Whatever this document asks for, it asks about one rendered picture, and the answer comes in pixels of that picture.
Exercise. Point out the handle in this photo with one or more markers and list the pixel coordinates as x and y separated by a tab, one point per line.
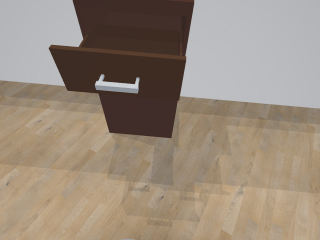
117	87

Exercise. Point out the drawer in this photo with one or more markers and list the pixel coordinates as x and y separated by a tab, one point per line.
122	54

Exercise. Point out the cabinet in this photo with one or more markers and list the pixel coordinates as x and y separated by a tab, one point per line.
129	114

